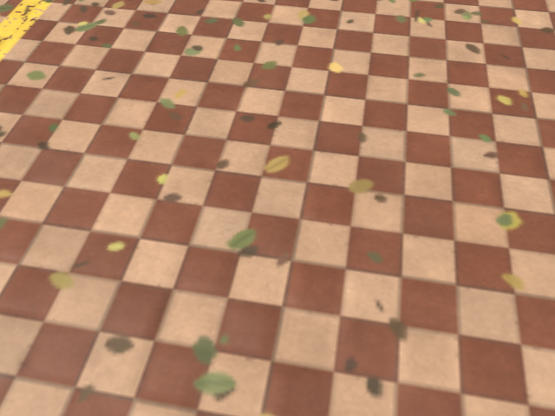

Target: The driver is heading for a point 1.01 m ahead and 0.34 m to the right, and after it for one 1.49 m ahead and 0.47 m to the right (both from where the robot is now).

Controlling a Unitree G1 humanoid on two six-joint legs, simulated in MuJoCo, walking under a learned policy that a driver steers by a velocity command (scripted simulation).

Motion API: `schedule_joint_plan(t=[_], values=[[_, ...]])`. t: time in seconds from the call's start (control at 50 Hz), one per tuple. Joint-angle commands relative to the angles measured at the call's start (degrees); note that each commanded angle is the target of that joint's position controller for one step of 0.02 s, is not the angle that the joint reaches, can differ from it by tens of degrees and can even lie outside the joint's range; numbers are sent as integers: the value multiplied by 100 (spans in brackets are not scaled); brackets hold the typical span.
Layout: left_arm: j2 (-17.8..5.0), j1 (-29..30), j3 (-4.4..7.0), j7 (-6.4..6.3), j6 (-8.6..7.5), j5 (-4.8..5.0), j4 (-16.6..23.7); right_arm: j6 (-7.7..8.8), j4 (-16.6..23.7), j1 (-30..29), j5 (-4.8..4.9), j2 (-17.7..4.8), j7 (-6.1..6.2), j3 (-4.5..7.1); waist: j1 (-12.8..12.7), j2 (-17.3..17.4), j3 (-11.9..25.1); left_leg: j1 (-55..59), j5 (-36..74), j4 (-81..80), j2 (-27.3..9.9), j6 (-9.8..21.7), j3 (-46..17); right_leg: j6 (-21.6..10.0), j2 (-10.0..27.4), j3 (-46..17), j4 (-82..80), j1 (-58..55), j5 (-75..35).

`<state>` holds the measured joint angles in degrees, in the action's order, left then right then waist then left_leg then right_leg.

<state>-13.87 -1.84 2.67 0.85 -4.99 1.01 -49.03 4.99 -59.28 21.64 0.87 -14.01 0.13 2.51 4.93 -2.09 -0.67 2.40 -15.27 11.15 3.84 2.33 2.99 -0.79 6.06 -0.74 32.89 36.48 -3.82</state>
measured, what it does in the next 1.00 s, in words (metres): walks ahead: right foot, then left foot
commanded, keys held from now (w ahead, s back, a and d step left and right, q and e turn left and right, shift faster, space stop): w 0.54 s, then w+e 0.46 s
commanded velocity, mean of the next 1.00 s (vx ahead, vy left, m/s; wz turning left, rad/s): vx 0.50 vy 0.00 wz -0.15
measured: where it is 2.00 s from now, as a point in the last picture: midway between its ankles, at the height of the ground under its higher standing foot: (328, 220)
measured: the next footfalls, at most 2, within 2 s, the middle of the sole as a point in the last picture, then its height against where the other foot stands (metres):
right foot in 0.10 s outside the picture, level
left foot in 0.64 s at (227, 391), level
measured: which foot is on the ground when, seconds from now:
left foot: down 0.00-0.12, up 0.14-0.62, down 0.64-1.00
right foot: up 0.00-0.08, down 0.10-0.66, up 0.68-1.00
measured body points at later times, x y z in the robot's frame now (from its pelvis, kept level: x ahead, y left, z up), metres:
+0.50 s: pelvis +0.29 -0.04 +0.01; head +0.31 -0.05 +0.45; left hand +0.27 +0.22 -0.13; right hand +0.47 -0.29 -0.11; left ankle +0.48 +0.13 -0.69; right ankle +0.21 -0.13 -0.74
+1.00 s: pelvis +0.57 +0.01 +0.00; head +0.58 +0.00 +0.45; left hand +0.75 +0.25 -0.11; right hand +0.53 -0.26 -0.14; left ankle +0.52 +0.11 -0.74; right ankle +0.70 -0.19 -0.67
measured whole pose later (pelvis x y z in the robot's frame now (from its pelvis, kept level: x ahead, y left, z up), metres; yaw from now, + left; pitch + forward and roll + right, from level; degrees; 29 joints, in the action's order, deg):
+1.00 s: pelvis +0.57 +0.01 +0.00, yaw -11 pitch +1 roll +2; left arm -15.1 -8.9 5.1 0.4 -2.1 1.3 -49.8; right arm 5.7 -57.0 17.5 -0.9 -13.8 0.9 4.1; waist 3.0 -2.0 -0.6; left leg -0.2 -13.5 13.1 1.5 2.0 12.9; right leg -1.8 7.3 -2.9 47.9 40.4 -0.3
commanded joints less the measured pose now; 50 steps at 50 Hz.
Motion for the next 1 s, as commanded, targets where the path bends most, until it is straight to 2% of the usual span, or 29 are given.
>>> schedule_joint_plan(t=[0.02,0.06,0.08,0.1,0.12,0.14,0.16,0.18,0.2,0.22,0.26,0.32,0.36,0.44,0.54,0.58,0.6,0.62,0.64,0.66,0.68,0.7,0.72,0.74,0.78,0.82,0.86,0.92,1.0], values=[[-431,670,53,115,-120,27,556,-58,97,252,30,-982,49,212,-117,485,-442,100,1845,3,-1867,834,-794,-162,-114,35,-333,82,407],[-665,161,150,137,-145,31,476,-123,147,77,19,-1077,55,246,-476,662,-101,249,3222,653,-1854,694,-705,-346,-364,233,-464,-775,805],[-884,-672,282,116,-148,23,224,-160,190,-27,-1,-1004,50,217,-904,633,399,74,4030,1622,-1588,560,-484,-508,-554,389,-556,-1888,762],[-1265,-1807,420,68,-142,-31,-60,-164,318,-24,-76,-807,50,123,-1307,361,1242,-888,3346,3162,-1276,372,-242,-832,20,-229,-307,-3667,633],[-1815,-2474,556,57,-94,-118,-230,-50,391,641,-87,-116,-5,-79,-1092,-1028,2081,-3306,706,5453,-240,-79,-1,-1743,1452,-2930,-747,-5875,1715],[-1350,-2469,405,75,-86,-85,-218,107,301,540,-1,-342,-38,-48,-1163,-1109,2352,-4065,-1676,6304,-115,-24,-887,-1849,1698,-4223,-1527,-6067,2117],[-1036,-1947,296,66,-99,-49,-147,203,462,6,161,-832,-65,88,-1077,-819,1446,-4572,-1411,6628,-472,90,-950,-1531,1503,-3362,-1578,-5368,2097],[-855,-1440,234,58,-103,-61,-13,241,548,-372,187,-867,-44,95,-925,-405,892,-4492,-867,6433,-798,135,-782,-1354,1272,-2519,-1694,-4481,1588],[-711,-1098,192,79,-114,-105,26,225,575,-566,114,-801,-3,122,-756,-113,502,-4269,-462,6032,-1004,118,-694,-1261,1053,-1965,-1898,-3684,1115],[-547,-927,142,98,-141,-149,33,147,550,-518,57,-734,25,160,-558,-156,336,-3902,-199,5706,-1179,112,-725,-1155,829,-1534,-2091,-3174,821],[-541,-981,144,121,-173,-148,-58,-5,498,-334,24,-445,32,136,-397,-220,257,-3546,15,5393,-1242,46,-669,-1209,696,-1170,-2369,-2727,523],[-770,-1273,202,30,-186,-136,-217,-81,685,-787,-33,-460,56,163,-410,-100,-4,-4029,644,4634,-1294,-108,-627,-1296,673,-825,-2606,-2717,160],[-795,-1453,203,-40,-146,-119,-294,-64,831,-1212,-64,-441,38,167,-506,-89,-102,-4244,1270,3922,-1271,-178,-598,-1223,603,-625,-2669,-2847,119],[-872,-1801,210,-111,-107,-58,-440,-7,1053,-2024,-26,-319,-40,105,-752,-116,-282,-3950,2174,2604,-1020,-192,-349,-1054,440,-245,-2756,-2928,344],[-926,-2208,260,-150,17,-3,-703,55,1338,-2661,27,-392,-188,72,-871,-114,-481,-4155,1787,1949,-910,-16,-390,-1005,832,-286,-2391,-3874,148],[-971,-2190,290,-170,78,20,-730,104,1386,-2577,27,-528,-230,118,-718,-161,-400,-3809,1354,1760,-814,95,-393,-925,948,-451,-2060,-4070,-312],[-1029,-2083,307,-174,105,23,-700,131,1334,-2298,27,-644,-229,172,-533,-247,-233,-3308,1146,1701,-671,153,-292,-872,920,-479,-1748,-4060,-960],[-1025,-1933,297,-172,134,21,-653,151,1160,-1666,19,-816,-206,276,-169,-259,136,-2371,1135,1567,-486,253,-133,-765,716,-367,-1053,-3904,-1761],[-850,-1883,222,-168,142,-28,-570,162,866,-607,-19,-1146,-151,427,254,-125,860,-744,1280,1781,-697,451,-325,-586,367,-172,189,-3196,-1577],[-321,-2355,63,-135,83,-98,-422,147,719,273,-145,-1717,-93,571,240,914,1867,1633,914,1795,-2187,1096,-2277,-202,-374,204,2402,-1143,500],[-84,-2593,-17,-120,-27,1,-502,105,652,430,-94,-1514,-108,500,183,1855,2489,2276,94,869,-2894,1549,-4271,-75,-923,-323,3741,34,3726],[-736,-2164,161,-117,-96,166,-442,113,708,72,-57,-1086,-101,365,206,1309,1726,1630,-373,668,-2690,1255,-3750,-157,-567,-750,4283,541,3577],[-836,-1748,196,-134,-112,217,-304,120,811,-398,-57,-849,-80,296,79,1050,1044,814,-287,546,-2533,1006,-2906,-226,-257,-568,4258,693,3072],[-772,-1547,214,-172,-83,171,-273,144,845,-817,-84,-661,-93,238,-104,706,582,-44,11,289,-2318,875,-2288,-223,-22,-491,3952,463,2592],[-548,-1714,268,-193,82,108,-317,190,818,-1189,-165,-436,-109,184,-440,881,222,-992,445,-107,-1996,705,-1407,-230,244,-536,3524,-163,2071],[-329,-1749,261,-181,220,115,-280,220,743,-1189,-174,-494,-87,219,-554,786,54,-1288,888,-335,-1935,755,-866,-210,300,-502,3372,-206,1835],[-346,-1506,290,-184,288,79,-138,235,684,-1103,-193,-630,-24,266,-571,612,-87,-1262,1288,-435,-1931,798,-476,-154,309,-558,3070,132,1376],[-325,-1107,293,-115,263,34,38,200,634,-964,-203,-736,66,294,-506,514,-196,-1035,1663,-481,-1847,742,52,-80,242,-516,2176,394,532],[-192,-271,196,44,229,2,355,124,603,-678,-136,-896,142,331,-222,369,-422,-686,1839,-506,-1859,657,579,-115,146,-8,1048,333,-17]])
Keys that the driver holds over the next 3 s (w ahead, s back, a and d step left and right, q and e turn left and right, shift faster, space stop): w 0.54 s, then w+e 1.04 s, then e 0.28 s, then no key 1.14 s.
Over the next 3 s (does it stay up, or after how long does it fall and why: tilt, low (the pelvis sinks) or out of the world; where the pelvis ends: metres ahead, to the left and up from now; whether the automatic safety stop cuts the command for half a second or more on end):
stays up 1.06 -0.21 0.00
